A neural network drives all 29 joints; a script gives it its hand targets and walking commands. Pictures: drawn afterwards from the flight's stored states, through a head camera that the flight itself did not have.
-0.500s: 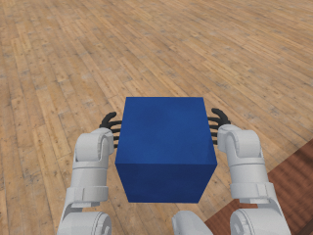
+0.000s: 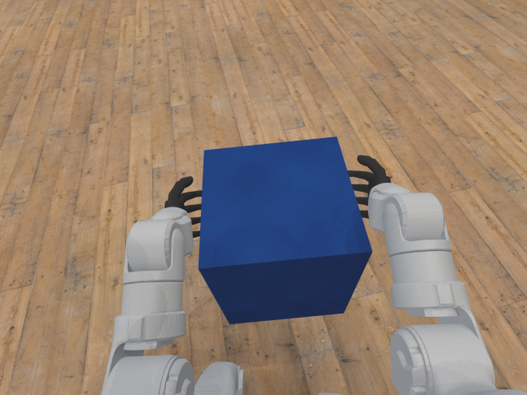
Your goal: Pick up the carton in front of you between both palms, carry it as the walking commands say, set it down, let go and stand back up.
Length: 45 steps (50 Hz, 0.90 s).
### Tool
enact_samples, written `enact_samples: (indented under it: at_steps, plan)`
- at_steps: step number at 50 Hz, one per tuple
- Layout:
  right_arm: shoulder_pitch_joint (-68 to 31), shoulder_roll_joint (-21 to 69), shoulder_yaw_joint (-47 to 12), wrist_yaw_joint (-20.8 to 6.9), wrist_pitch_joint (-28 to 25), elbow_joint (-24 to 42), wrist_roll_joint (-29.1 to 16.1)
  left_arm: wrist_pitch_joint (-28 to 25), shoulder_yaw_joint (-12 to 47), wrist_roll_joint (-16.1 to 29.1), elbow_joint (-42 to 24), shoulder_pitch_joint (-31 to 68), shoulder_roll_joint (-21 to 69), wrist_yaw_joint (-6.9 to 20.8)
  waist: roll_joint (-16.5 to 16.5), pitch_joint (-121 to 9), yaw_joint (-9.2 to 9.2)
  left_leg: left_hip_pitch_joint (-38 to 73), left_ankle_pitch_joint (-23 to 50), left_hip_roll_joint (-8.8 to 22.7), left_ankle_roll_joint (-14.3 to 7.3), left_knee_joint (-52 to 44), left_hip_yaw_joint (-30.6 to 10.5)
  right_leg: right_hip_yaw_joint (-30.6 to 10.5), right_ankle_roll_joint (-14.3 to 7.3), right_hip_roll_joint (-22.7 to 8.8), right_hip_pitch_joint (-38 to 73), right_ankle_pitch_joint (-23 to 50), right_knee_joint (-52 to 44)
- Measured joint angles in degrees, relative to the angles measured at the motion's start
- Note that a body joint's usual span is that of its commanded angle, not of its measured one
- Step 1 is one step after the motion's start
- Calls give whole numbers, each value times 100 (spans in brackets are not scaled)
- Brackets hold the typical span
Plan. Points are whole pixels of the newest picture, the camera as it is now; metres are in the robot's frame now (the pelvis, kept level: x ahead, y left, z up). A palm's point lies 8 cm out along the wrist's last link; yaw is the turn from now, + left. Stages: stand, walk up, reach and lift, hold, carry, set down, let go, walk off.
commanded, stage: carry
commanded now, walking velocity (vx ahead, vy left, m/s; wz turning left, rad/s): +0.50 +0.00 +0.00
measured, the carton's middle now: (279, 237) +0.36 -0.01 -0.01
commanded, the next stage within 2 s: none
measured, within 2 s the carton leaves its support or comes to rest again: neither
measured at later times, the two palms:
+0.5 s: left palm (196, 75) +0.67 +0.14 +0.12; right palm (347, 65) +0.66 -0.16 +0.12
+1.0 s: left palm (212, 31) +0.85 +0.12 +0.11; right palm (335, 19) +0.89 -0.17 +0.11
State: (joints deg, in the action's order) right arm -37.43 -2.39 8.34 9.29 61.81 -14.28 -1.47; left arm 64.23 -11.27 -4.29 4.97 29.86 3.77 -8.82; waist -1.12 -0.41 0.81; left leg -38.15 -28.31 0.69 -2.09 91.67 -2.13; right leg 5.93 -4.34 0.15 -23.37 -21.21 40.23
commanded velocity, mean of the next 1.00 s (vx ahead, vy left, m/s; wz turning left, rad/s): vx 0.50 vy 0.00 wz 0.00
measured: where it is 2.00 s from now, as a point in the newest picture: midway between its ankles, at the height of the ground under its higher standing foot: (268, 168)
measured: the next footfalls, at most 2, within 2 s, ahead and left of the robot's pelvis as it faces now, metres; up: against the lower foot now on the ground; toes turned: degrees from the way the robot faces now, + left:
left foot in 0.24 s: +0.35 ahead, +0.07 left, +0.00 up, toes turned +6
right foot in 0.66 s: +0.58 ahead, -0.13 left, +0.00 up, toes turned -5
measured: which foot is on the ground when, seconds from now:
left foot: up 0.00-0.22, down 0.24-0.66, up 0.68-1.00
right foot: down 0.00-0.26, up 0.28-0.64, down 0.66-1.00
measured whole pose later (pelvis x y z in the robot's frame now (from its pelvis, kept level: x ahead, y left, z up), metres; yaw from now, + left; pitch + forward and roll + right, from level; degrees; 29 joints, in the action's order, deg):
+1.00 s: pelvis +0.59 -0.05 +0.03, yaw +5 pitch +4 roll +2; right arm -14.0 8.8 8.1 6.6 68.7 13.9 7.6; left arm 70.4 -8.7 -6.6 -15.1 12.7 8.3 -5.8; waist -0.1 -3.9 -0.7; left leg -33.8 -10.0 4.5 1.4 39.1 5.7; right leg 9.7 -2.9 -1.1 -5.6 -13.0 14.1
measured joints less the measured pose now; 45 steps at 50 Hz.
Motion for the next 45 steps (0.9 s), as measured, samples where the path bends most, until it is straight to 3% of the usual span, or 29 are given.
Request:
enact_samples:
  at_steps: [5, 10, 12, 14, 16, 18, 20, 24, 30, 33, 34, 37, 39, 45]
  plan:
    - [538, 321, 76, -10, 93, 683, 246, -13, 1, 283, -374, -386, -2, -64, -165, 449, -373, -987, 845, 166, 5, -1832, 225, 243, -70, 55, 555, -617, 46]
    - [953, 561, 193, -63, -43, 1409, 490, -241, 68, 448, -607, -460, 7, -84, -101, 618, -624, -560, 1967, -91, -306, -4504, 554, 371, -43, 133, 1299, -1039, -211]
    - [1005, 637, 183, -56, -125, 1530, 581, -309, 102, 495, -680, -477, -35, -85, -66, 587, -571, 121, 2632, -259, -455, -5559, 761, 432, 30, 117, 1407, -1084, 315]
    - [898, 713, 214, -54, -250, 1568, 664, -377, 126, 533, -683, -314, -174, -49, 193, 633, -438, 339, 2321, -417, -403, -5507, 854, 191, 216, -18, 1046, -1091, 1625]
    - [727, 695, 194, -40, -330, 1536, 673, -432, 103, 557, -693, -166, -261, -30, 200, 677, -256, 465, 1941, -438, -451, -5398, 845, -268, 283, 136, 341, -1110, 3201]
    - [722, 638, 185, -81, -269, 1664, 541, -370, 83, 528, -778, -88, -237, -13, 106, 658, -93, 753, 1840, -407, -402, -5661, 793, -434, 301, 125, -262, -913, 3746]
    - [762, 594, 199, -59, -159, 1851, 443, -248, 54, 444, -926, -48, -149, 9, 1, 616, 34, 1117, 1853, -337, -350, -6072, 751, -475, 355, 3, -714, -644, 3355]
    - [751, 516, 267, -40, 54, 2060, 304, -40, 48, 207, -1134, 9, 9, 65, -101, 430, 195, 1836, 1792, -153, -272, -6757, 673, -457, 476, -185, -1171, -324, 1628]
    - [543, 464, 283, -107, 314, 1690, 353, 257, 46, -29, -1013, 25, 29, 120, 3, -102, 152, 2836, 1319, 27, 28, -7174, 614, -95, 490, -176, -827, 1275, -836]
    - [462, 444, 260, -171, 487, 1414, 482, 464, 67, -70, -786, 85, -23, 129, 86, -424, 85, 3081, 658, 44, 201, -6600, 534, 231, 408, -145, -120, 1782, -1812]
    - [427, 388, 234, -190, 519, 1312, 506, 474, 77, -97, -677, 111, -1, 127, 20, -518, 26, 2972, 357, 127, 229, -6081, 543, 306, 300, -108, -66, 1951, -1720]
    - [515, 286, 228, -239, 617, 1084, 514, 501, 150, -221, -375, 59, 106, 105, -65, -596, -56, 2127, -26, 119, 161, -4093, 395, 440, 11, -76, 17, 1304, -1233]
    - [670, 358, 228, -251, 738, 1031, 550, 644, 160, -237, -388, -149, 141, 106, 31, -602, -73, 1587, 206, 102, 139, -3474, 507, 448, 18, -127, 294, 1182, -1462]
    - [1469, 794, 137, -257, 837, 1748, 753, 790, 47, -251, -1206, -1027, 371, 171, 147, -423, -157, 630, 1154, 314, 328, -4153, 675, 389, 35, -153, 1162, 1148, -2331]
